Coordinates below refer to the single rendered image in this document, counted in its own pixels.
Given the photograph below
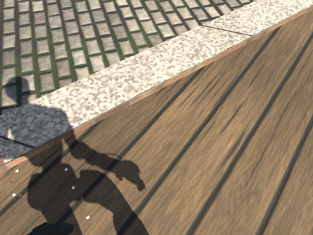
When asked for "robot left hand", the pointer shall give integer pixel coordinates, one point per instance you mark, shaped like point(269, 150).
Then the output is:
point(52, 229)

